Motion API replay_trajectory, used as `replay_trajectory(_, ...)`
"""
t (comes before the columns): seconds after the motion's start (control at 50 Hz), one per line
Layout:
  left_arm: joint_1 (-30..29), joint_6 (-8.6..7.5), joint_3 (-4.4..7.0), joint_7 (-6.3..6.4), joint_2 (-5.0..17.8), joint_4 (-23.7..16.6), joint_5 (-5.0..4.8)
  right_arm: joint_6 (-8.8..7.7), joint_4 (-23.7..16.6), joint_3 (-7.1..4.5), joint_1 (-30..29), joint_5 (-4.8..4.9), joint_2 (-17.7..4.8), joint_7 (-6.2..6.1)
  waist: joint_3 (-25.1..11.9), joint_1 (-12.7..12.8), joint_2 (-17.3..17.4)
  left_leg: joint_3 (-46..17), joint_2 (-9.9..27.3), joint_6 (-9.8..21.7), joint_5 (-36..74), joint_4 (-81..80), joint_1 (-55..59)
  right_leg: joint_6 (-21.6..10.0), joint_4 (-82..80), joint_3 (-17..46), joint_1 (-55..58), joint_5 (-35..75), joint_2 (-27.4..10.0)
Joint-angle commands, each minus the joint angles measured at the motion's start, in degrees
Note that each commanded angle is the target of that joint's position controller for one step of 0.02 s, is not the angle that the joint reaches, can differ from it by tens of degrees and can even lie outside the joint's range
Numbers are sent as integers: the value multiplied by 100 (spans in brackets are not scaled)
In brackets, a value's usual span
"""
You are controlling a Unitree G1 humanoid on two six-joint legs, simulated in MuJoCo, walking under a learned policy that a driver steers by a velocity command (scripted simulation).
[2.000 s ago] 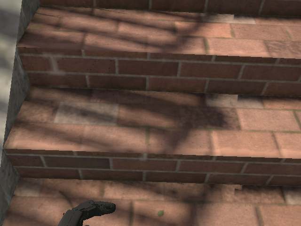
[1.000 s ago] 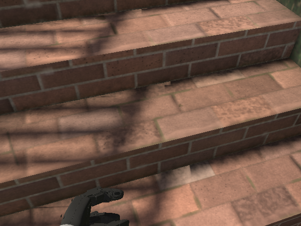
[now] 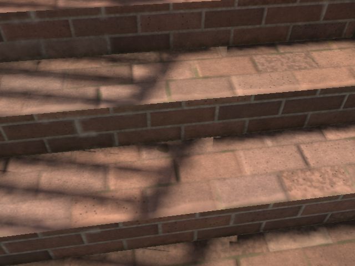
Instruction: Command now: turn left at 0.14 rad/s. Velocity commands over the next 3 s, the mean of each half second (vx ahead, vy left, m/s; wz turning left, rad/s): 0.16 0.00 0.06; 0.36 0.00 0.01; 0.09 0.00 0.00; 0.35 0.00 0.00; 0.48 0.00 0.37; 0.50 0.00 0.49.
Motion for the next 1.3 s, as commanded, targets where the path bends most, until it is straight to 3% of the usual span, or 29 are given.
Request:
replay_trajectory(0.02, -399, -273, -66, -66, 1, -676, -223, 89, -50, -128, 320, 63, -521, 248, -225, 55, 539, -1826, 1520, 848, 2663, -731, 726, -364, -2086, -147, 1162, 1207, -31)
replay_trajectory(0.06, -1156, -520, -61, -160, 569, -1028, -257, 172, -37, -144, 1285, -119, -381, 199, -1068, -725, -599, -388, 659, -26, 2300, -284, 831, -1709, -1626, 534, 1998, 3523, -416)
replay_trajectory(0.22, -632, -287, -144, -368, -195, -748, -113, 396, -87, -268, 276, -125, -468, 93, 29, -52, -147, -194, 648, -78, -306, -1238, -275, -1139, -2704, 485, 2285, -1136, -384)
replay_trajectory(0.3, -26, -229, 132, -68, 459, -449, 79, 315, -96, -399, 283, -319, -642, -26, 83, 193, -543, 296, 457, 150, -701, -501, -792, -1971, -3457, 1303, 2700, -2512, -986)
replay_trajectory(0.36, -257, -250, 163, 230, 418, -498, -68, 193, -67, -410, 504, -441, -521, -188, 111, 5, -668, 633, 780, 321, -424, 173, -361, -2485, -3988, 1906, 2286, -2629, -1591)
replay_trajectory(0.42, -783, -151, 160, 303, 326, -597, -158, 169, 120, -371, 1166, -480, -266, -84, 328, -357, -548, 1042, 682, 357, -637, -928, 1020, -2324, -3890, 931, 1586, -2126, -1051)
replay_trajectory(0.46, -473, 16, 198, 252, 319, -424, 24, 102, 469, -350, 1801, -533, -201, 6, 387, -310, -386, 1054, 677, 359, -179, -1353, 1686, -2333, -3463, 629, 1501, -1832, -834)
replay_trajectory(0.5, -608, 104, 141, 39, 7, -389, 121, 58, 741, -412, 2400, -556, -509, -37, 516, -523, 109, -136, 1307, 979, -437, -1662, 2134, -2146, -2236, 205, 650, -1045, -539)
replay_trajectory(0.54, -1016, 44, 3, -172, -276, -410, 123, 153, 1008, -484, 3387, -518, -976, -109, 641, -1148, 1253, -3094, 2752, 2326, -854, -2938, 3784, -1514, 1281, -147, -2249, -1066, 522)
replay_trajectory(0.6, -779, -191, 18, -165, -210, -199, -82, 431, 1728, -46, 3930, -866, -46, 53, 631, -906, 702, -2264, 2870, 1771, 1017, -2218, 3879, -2344, 7694, 1055, -5056, -833, 995)
replay_trajectory(0.64, -945, -157, -164, -154, -472, -484, 33, 486, 1906, 321, 3330, -901, 570, 111, 474, -476, -226, -1220, 2671, 1293, 376, -2249, 3287, -2718, 7084, 984, -5376, -292, 456)
replay_trajectory(0.74, -2052, 78, -628, -171, -735, -1138, -213, 326, 2108, 384, 3131, -1171, 531, -141, 647, -299, 277, -21, 2011, 951, 719, -3291, 1482, -2707, 6622, -135, -5106, -468, -279)
replay_trajectory(0.76, -2799, 117, -562, -148, -343, -1511, -232, 260, 2205, 355, 3259, -1001, 382, -90, 540, -383, -81, 136, 1846, 801, 779, -3594, 869, -2659, 4725, -448, -4287, -126, -421)
replay_trajectory(0.8, -3940, 447, -679, -407, -631, -1889, -89, 192, 2065, 283, 3308, -485, 12, 222, 338, -315, 1102, 215, 1717, 1472, 3456, -4756, -1649, -1875, 3510, -1527, -486, -1014, 269)
replay_trajectory(0.84, -2149, 510, -600, -490, -502, -1146, -257, -63, 1747, 69, 2945, -388, -977, 344, 66, 304, 1107, 674, 2139, 1329, 9407, -3226, 772, -1578, 2493, -1580, -404, -346, 765)
replay_trajectory(0.86, -1479, 510, -514, -429, -281, -829, -92, -137, 1757, -48, 2927, -199, -1201, 314, -277, 452, 1197, 747, 2250, 999, 10479, -2626, 1966, -1666, 1288, -1518, -183, -259, 922)
replay_trajectory(0.88, -515, 511, -423, -277, -59, -534, -25, -133, 1804, -117, 2862, -383, -1083, 402, -1063, 614, 1123, 654, 2296, 591, 10750, -1576, 1745, -2007, 957, -827, 1299, 819, 688)
replay_trajectory(0.9, 515, 533, -397, -207, 183, -121, -190, -65, 1732, -54, 3425, -759, -607, 523, -2605, 623, 13, 170, 1788, 336, 8828, -54, 225, -2857, 164, 1355, 3694, 1641, -153)
replay_trajectory(0.92, 2121, 624, -234, -132, 570, 362, 71, 130, 1785, -100, 3166, -724, -324, 624, -2757, 1277, -901, -75, 785, 239, 3394, 1825, -1074, -3476, -1929, 3748, 4520, 1453, -1114)
replay_trajectory(0.94, 2618, 487, 72, -113, 1011, 574, 317, 288, 1950, -336, 2763, -365, -290, 613, -1476, 1357, -1099, -982, 244, 136, 1846, 5664, -1699, -3485, -3181, 5156, 2796, 88, -1546)
replay_trajectory(0.98, 871, 41, 14, -109, 574, 821, 105, 304, 1531, -327, 1872, -341, 124, 392, -218, 390, -213, -1195, 342, 444, 1835, 7514, -2908, -2834, -2930, 3620, 1332, -815, -1188)
replay_trajectory(1.0, 224, -46, -167, -179, -210, 942, 62, 342, 1297, -279, 1318, -390, 201, 250, -161, 64, 542, -1142, 395, 790, 1770, 7410, -3133, -2656, -2799, 2755, 1039, -293, -1043)
replay_trajectory(1.04, -599, -149, -515, -219, -1251, 979, 89, 518, 1177, -139, 1462, -333, 493, 109, -317, -561, 611, -1002, 790, 1050, 1842, 6635, -2952, -2112, -3075, 1322, 513, 1220, -759)
replay_trajectory(1.08, -1047, -288, -531, -226, -1305, 794, 30, 561, 1108, -103, 1316, -348, 580, 138, -324, -986, 410, -430, 1269, 644, 1103, 5618, -2455, -1691, -3120, -204, 196, 1847, -251)
replay_trajectory(1.14, -2139, -493, -288, -210, 45, -194, 58, 447, 1529, -283, 1969, -251, -296, 410, -535, -1300, -20, 748, 1096, -466, 1198, 4560, 698, -1315, -3831, -1449, -1755, 3049, 495)
replay_trajectory(1.18, -1988, -540, -179, -191, 579, -322, -98, 383, 1395, -325, 1577, -479, -546, 332, -544, -1143, 76, 609, 1170, -965, 1099, 3227, 905, -1532, -3533, -1061, -688, 3357, 104)
replay_trajectory(1.24, -999, -478, -150, -465, 341, 37, -290, 592, 1311, -235, 1257, -475, -370, 86, -85, -812, -119, 406, 1394, -1208, 750, 23, 510, -2121, -2619, -180, 1370, 3103, -769)
replay_trajectory(1.26, -318, -374, -173, -590, 59, 277, -447, 611, 1328, -239, 1022, -340, -382, 46, -33, -594, 237, 890, 1097, -1135, 1231, -1311, 352, -2026, -2194, -138, 2127, 3155, -563)
replay_trajectory(1.3, 1469, -109, -13, -722, 62, 732, -346, 539, 1137, -202, 600, -211, -619, -158, -538, 419, 71, 499, 1214, -463, 3710, -1366, 837, -1466, -1664, -33, 3055, 3170, -367)
Next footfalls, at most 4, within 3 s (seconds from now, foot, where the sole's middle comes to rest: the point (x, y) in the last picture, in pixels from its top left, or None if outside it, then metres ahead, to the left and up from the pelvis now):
0.02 right None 0.09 -0.14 -0.75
0.86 right None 0.43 -0.12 -0.57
1.28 left None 0.42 0.12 -0.57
2.06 left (174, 179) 0.68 0.05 -0.39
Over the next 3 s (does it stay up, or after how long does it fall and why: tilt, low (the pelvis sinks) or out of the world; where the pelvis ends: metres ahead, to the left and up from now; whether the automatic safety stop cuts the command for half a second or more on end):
stays up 0.98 -0.09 0.56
